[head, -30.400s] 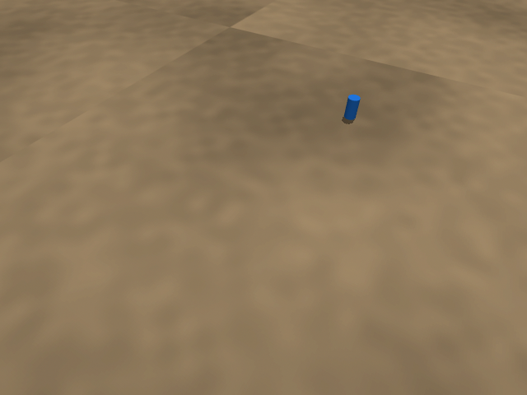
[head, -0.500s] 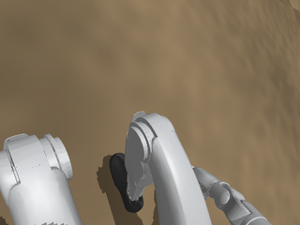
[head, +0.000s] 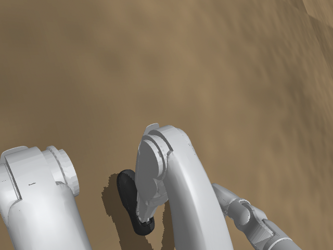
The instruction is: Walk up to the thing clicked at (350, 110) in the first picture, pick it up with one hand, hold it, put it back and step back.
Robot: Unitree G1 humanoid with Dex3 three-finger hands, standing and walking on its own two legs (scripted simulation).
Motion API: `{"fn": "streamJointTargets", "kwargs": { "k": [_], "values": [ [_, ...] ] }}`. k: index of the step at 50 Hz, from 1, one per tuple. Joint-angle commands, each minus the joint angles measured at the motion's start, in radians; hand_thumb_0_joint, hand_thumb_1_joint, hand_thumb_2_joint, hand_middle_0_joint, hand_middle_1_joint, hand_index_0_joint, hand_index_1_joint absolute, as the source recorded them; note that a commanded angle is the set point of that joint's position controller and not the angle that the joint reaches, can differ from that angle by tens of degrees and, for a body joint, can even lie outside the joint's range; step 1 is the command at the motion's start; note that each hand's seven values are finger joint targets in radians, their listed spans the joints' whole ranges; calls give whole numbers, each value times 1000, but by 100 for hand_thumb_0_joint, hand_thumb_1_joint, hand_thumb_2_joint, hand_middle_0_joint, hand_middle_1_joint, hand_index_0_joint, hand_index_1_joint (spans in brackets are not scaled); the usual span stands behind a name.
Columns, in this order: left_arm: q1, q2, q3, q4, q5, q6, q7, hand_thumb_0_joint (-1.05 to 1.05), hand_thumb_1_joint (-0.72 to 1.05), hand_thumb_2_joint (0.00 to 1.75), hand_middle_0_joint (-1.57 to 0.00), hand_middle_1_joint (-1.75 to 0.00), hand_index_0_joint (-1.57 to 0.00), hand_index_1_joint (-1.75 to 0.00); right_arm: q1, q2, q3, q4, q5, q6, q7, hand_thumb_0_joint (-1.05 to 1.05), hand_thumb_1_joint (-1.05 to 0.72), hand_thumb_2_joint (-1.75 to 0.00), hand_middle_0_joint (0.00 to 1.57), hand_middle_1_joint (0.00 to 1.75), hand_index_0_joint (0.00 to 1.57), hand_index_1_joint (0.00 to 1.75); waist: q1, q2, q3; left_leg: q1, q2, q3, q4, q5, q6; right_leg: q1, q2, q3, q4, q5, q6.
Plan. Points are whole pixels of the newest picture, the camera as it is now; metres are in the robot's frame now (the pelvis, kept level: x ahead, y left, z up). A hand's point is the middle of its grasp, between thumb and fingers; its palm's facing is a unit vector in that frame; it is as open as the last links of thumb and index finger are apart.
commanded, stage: open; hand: left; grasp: from the side
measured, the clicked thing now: out of the picture +0.42 +0.33 -0.21
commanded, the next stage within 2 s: withdraw in 0.22 s
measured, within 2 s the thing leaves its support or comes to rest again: rests again in 0.66 s
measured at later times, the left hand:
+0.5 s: hand out of the picture +0.42 +0.34 -0.17, palm faces +0.54 -0.84 +0.03, open 17.3 cm
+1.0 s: hand out of the picture +0.36 +0.43 -0.06, palm faces +0.47 -0.85 -0.23, open 17.4 cm
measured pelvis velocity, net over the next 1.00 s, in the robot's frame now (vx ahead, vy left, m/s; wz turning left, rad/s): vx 0.00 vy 0.00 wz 0.07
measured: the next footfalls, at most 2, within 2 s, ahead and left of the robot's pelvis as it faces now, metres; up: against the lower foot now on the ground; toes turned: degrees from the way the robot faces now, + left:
none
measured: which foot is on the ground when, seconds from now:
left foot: down 0.00-1.00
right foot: down 0.00-1.00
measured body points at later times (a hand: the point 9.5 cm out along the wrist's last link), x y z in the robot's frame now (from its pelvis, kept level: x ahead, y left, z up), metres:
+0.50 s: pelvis +0.00 +0.00 +0.00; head +0.22 +0.21 +0.33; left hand +0.39 +0.38 -0.17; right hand +0.17 -0.24 -0.03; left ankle +0.08 +0.12 -0.25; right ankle +0.14 -0.13 -0.25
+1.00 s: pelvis +0.00 +0.00 +0.04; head +0.18 +0.16 +0.42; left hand +0.33 +0.47 -0.04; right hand +0.20 -0.23 -0.03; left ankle +0.08 +0.12 -0.25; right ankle +0.14 -0.13 -0.25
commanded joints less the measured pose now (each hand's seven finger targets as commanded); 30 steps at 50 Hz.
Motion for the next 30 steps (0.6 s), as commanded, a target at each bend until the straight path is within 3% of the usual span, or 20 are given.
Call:
{"fn": "streamJointTargets", "kwargs": {
  "k": [1,8,15,19,22,26,28,30],
  "values": [
    [-271,202,-15,-172,5,-86,-8,0,-44,30,-52,-44,-55,-43,23,-366,-121,-5,-7,12,-21,0,-92,-90,20,30,20,30,-137,578,-518,384,75,74,-355,99,-32,203,19,-123,-150,159,-74],
    [-206,182,-10,-126,4,-62,-12,0,-61,11,-32,-21,-32,-21,22,-364,-121,-19,-2,17,-20,0,-92,-90,20,30,20,30,-119,571,-516,390,75,69,-370,113,-34,206,19,-131,-147,166,-77],
    [-196,176,-3,-141,2,-61,-11,0,-61,0,-12,-2,-12,-2,29,-367,-124,-20,0,23,-19,0,-92,-90,20,30,20,30,-121,575,-515,400,79,59,-374,130,-37,205,17,-136,-140,177,-77],
    [-215,185,0,-168,-9,-70,-18,0,-57,6,-7,-3,-7,-3,28,-366,-123,-16,0,20,-21,0,-89,-90,20,30,20,30,-125,567,-520,386,79,67,-360,125,-31,220,21,-127,-148,178,-75],
    [-223,276,51,-237,-1,-72,-30,0,-54,6,-6,-3,-7,-3,39,-367,-127,-13,1,27,-27,0,-89,-90,20,30,20,30,-94,620,-556,420,84,76,-368,152,-36,228,18,-116,-140,186,-79],
    [-203,342,120,-356,-5,-40,-48,0,-53,5,-6,-2,-6,-2,55,-366,-151,-16,11,34,-29,0,-90,-90,20,30,20,30,-53,697,-618,451,82,94,-394,160,-43,226,13,-101,-134,182,-87],
    [-191,347,131,-455,-8,-8,-75,0,-53,6,-6,-3,-6,-2,75,-366,-181,-21,22,37,-33,0,-90,-90,20,30,20,30,-30,757,-676,499,82,104,-419,173,-49,222,8,-90,-134,187,-92],
    [-178,298,100,-507,-13,44,-117,0,-52,4,-6,-2,-7,-1,97,-364,-215,-22,42,40,-39,0,-90,-90,20,30,20,30,-29,804,-708,535,81,108,-444,194,-55,192,2,-82,-131,197,-97]
  ]
}}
